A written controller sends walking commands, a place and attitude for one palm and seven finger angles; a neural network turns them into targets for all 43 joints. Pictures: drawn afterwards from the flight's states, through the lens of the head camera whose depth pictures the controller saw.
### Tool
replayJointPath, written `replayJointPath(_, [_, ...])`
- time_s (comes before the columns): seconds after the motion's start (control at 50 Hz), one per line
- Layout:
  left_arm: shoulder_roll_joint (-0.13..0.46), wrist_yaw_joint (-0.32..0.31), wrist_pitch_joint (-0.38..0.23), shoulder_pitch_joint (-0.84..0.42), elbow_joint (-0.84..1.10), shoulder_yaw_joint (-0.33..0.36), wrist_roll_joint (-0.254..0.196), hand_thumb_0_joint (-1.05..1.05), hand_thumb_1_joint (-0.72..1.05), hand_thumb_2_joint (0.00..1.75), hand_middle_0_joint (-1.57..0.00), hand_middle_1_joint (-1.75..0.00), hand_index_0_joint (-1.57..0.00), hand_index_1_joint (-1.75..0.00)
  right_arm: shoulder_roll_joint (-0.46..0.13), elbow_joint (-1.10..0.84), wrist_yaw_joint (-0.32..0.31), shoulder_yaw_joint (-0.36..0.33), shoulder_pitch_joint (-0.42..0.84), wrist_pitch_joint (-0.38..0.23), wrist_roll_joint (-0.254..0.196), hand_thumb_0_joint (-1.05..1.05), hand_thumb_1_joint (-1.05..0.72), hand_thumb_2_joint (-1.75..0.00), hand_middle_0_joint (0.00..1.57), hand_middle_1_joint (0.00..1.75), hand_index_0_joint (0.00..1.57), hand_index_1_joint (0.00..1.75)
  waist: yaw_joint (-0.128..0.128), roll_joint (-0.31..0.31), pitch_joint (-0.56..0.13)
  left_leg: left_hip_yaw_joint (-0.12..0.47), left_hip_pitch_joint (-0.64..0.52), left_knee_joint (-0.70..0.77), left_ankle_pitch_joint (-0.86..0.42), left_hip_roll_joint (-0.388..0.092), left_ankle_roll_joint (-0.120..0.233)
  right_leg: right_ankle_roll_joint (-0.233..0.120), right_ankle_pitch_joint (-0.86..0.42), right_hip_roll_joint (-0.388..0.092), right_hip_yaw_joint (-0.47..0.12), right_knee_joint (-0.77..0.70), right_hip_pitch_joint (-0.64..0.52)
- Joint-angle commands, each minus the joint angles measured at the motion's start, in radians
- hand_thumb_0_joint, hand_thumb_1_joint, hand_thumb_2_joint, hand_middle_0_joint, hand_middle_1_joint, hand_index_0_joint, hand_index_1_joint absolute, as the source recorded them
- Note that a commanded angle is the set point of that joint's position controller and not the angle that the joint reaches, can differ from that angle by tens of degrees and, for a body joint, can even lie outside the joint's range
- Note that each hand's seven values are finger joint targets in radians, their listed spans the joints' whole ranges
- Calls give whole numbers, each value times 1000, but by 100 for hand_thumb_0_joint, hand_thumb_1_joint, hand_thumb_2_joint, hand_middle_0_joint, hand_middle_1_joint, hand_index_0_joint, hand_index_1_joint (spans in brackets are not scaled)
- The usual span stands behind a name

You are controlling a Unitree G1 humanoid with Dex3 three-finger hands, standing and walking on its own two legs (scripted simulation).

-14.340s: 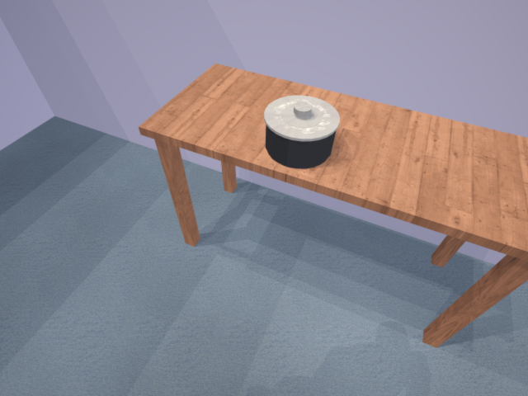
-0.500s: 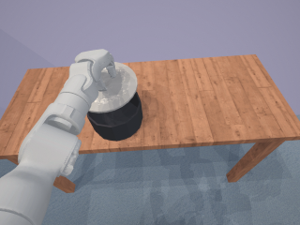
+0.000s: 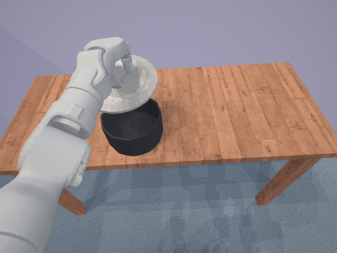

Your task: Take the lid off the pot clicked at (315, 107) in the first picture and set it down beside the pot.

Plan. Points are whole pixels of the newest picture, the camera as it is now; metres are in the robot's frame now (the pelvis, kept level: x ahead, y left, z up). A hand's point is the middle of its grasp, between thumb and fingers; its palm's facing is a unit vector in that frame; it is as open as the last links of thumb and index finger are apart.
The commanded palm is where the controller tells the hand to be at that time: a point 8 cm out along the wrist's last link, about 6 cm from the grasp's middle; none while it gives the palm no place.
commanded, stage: lift the lid straight up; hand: left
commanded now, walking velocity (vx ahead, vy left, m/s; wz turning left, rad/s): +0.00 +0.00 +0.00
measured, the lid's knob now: (117, 74) +0.52 +0.10 +0.14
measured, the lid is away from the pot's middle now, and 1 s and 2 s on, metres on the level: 0.01 0.09 0.20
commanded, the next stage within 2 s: move the lid sideways beside the pot in 0.18 s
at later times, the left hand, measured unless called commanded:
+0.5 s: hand (107, 73) +0.50 +0.11 +0.17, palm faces -0.29 -0.08 -0.95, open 7.5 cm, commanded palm +0.50 +0.13 +0.24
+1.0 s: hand (81, 75) +0.51 +0.18 +0.16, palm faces -0.36 -0.09 -0.93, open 7.5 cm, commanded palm +0.51 +0.19 +0.24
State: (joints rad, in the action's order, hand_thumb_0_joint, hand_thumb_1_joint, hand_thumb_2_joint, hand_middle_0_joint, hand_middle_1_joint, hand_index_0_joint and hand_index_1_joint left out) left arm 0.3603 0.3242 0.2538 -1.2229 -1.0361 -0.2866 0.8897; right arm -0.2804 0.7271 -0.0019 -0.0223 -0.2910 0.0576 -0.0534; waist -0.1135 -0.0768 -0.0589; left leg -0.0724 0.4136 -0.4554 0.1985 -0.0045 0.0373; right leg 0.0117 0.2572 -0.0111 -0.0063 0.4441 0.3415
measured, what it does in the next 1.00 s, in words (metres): stands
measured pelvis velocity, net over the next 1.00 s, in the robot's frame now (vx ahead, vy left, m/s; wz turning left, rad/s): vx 0.01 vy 0.00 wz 0.00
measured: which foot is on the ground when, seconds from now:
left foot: down 0.00-1.00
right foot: down 0.00-1.00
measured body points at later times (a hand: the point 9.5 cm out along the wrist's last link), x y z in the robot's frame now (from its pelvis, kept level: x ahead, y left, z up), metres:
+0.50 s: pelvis +0.00 -0.01 +0.00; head +0.05 -0.03 +0.45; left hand +0.51 +0.12 +0.22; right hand +0.06 -0.28 -0.13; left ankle +0.01 +0.10 -0.74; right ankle -0.03 -0.13 -0.74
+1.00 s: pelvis +0.01 +0.00 +0.00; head +0.07 -0.01 +0.45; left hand +0.52 +0.18 +0.21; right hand +0.04 -0.28 -0.13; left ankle +0.01 +0.10 -0.74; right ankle -0.03 -0.13 -0.74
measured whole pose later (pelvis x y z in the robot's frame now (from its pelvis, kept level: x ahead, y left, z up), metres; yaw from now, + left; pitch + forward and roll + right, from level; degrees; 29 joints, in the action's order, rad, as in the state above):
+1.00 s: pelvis +0.01 +0.00 +0.00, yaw +0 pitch +9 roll -1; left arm 0.54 0.43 0.14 -1.19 -1.02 -0.19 0.93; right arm -0.30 0.71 -0.02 -0.02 -0.30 0.08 -0.06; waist -0.12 -0.05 -0.02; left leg -0.07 0.39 -0.44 0.20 -0.01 0.04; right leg 0.02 0.23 -0.01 0.00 0.38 0.30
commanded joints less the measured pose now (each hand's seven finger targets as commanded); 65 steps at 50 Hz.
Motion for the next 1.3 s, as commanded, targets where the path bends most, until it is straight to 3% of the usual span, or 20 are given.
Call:
replayJointPath(0.0, [224,-62,10,-653,188,76,34,0,72,81,-85,-108,-87,-108,-142,-78,-3,-48,-34,-25,5,0,-90,-90,20,30,20,30,-16,97,-444,82,-378,-18,-309,28,40,-49,-408,64,10,-28,-19])
replayJointPath(0.06, [233,-43,29,-601,128,87,30,0,72,81,-85,-108,-87,-108,-152,-82,-3,-44,-29,-6,4,0,-90,-90,20,30,20,30,-13,153,-414,66,-329,-3,-283,35,42,-41,-424,62,14,-39,-54])
replayJointPath(0.16, [224,-29,-2,-674,272,74,37,0,72,81,-85,-108,-87,-108,-139,-106,1,-49,-19,-12,11,0,-90,-90,20,30,20,30,-12,50,-499,87,-425,-32,-386,26,44,-50,-456,59,-4,-30,-43])
replayJointPath(0.24, [222,-28,-2,-647,237,74,34,0,72,81,-85,-108,-87,-108,-141,-107,-5,-49,-32,-10,8,0,-90,-90,20,30,20,30,-16,118,-458,79,-384,-17,-337,30,48,-49,-443,63,-2,-47,-38])
replayJointPath(0.34, [340,-53,-15,-686,307,149,51,0,72,81,-85,-108,-87,-108,-138,-119,-15,-40,-18,-19,13,0,-90,-90,20,30,20,30,3,88,-522,72,-362,-16,-332,31,51,-54,-489,49,-26,-33,-103])
replayJointPath(0.4, [277,-57,7,-616,205,95,68,0,72,81,-85,-108,-87,-108,-138,-106,-13,-39,-1,-1,4,0,-90,-90,20,30,20,30,-2,97,-416,64,-332,-6,-297,28,42,-48,-430,59,3,-38,-66])
replayJointPath(0.48, [392,-31,12,-611,174,158,71,0,72,81,-85,-108,-87,-108,-156,-115,-22,-34,1,8,0,0,-90,-90,20,30,20,30,-1,131,-445,51,-297,4,-237,42,51,-39,-438,52,-12,-55,-121])
replayJointPath(0.54, [289,8,-19,-672,261,71,63,0,72,81,-85,-108,-87,-108,-140,-128,-24,-43,-5,-4,1,0,-90,-90,20,30,20,30,-23,68,-504,67,-392,-22,-319,35,54,-45,-459,52,-11,-55,-77])
replayJointPath(0.6, [275,39,-38,-652,233,55,42,0,72,81,-85,-108,-87,-108,-155,-105,-26,-47,-16,3,-7,0,-90,-90,20,30,20,30,-36,66,-416,70,-417,-18,-300,33,53,-37,-410,63,13,-70,-31])
replayJointPath(0.66, [377,57,-76,-643,245,126,20,0,72,81,-85,-108,-87,-108,-166,-101,-37,-46,-31,-3,-4,0,-90,-90,20,30,20,30,-35,95,-443,67,-409,-18,-296,40,60,-32,-445,58,2,-75,-75])
replayJointPath(0.72, [390,59,-93,-644,248,119,27,0,72,81,-85,-108,-87,-108,-170,-92,-42,-42,-44,-9,-9,0,-90,-90,20,30,20,30,-34,82,-411,65,-389,-6,-255,38,59,-35,-407,57,-1,-84,-43])
replayJointPath(0.82, [422,34,-123,-649,313,151,51,0,72,81,-85,-108,-87,-108,-169,-93,-32,-51,-73,-17,0,0,-90,-90,20,30,20,30,-19,-12,-483,92,-474,-31,-405,24,50,-50,-430,68,7,-64,-19])
replayJointPath(0.9, [423,41,-108,-593,198,150,50,0,72,81,-85,-108,-87,-108,-174,-83,-29,-50,-65,-1,-8,0,-90,-90,20,30,20,30,-21,56,-410,70,-416,-16,-363,29,49,-39,-435,71,28,-74,-46])
replayJointPath(0.98, [485,36,-134,-678,356,185,76,0,72,81,-85,-108,-87,-108,-171,-111,-20,-59,-77,-5,4,0,-90,-90,20,30,20,30,-10,-66,-570,105,-530,-45,-557,22,47,-49,-491,72,6,-60,-44])
replayJointPath(1.04, [444,58,-143,-583,307,172,72,0,72,81,-85,-108,-87,-108,-174,-106,-15,-68,-97,-1,5,0,-90,-90,20,30,20,30,-10,-7,-519,107,-562,-51,-631,15,48,-42,-482,86,32,-78,-8])
replayJointPath(1.06, [506,58,-139,-543,259,222,62,0,72,81,-85,-108,-87,-108,-185,-96,-15,-67,-87,13,1,0,-90,-90,20,30,20,30,-8,27,-473,95,-520,-46,-579,17,49,-37,-490,82,33,-77,-40])
replayJointPath(1.12, [492,75,-135,-537,206,192,49,0,72,81,-85,-108,-87,-108,-187,-103,-19,-57,-76,25,-9,0,-90,-90,20,30,20,30,-15,72,-426,78,-435,-15,-418,35,51,-36,-451,78,35,-89,-51])
replayJointPath(1.14, [449,81,-139,-564,243,153,50,0,72,81,-85,-108,-87,-108,-185,-104,-19,-59,-72,25,-7,0,-90,-90,20,30,20,30,-17,36,-441,72,-455,-19,-445,31,51,-38,-454,73,35,-92,-33])
replayJointPath(1.18, [495,73,-146,-606,285,176,64,0,72,81,-85,-108,-87,-108,-190,-102,-17,-61,-75,30,-7,0,-90,-90,20,30,20,30,-18,-7,-445,89,-485,-23,-441,27,46,-42,-414,81,36,-91,-10])
replayJointPath(1.28, [549,75,-172,-602,262,205,57,0,72,81,-85,-108,-87,-108,-190,-100,-30,-55,-80,28,-9,0,-90,-90,20,30,20,30,-21,22,-453,84,-464,-20,-383,30,52,-40,-402,80,33,-94,-35])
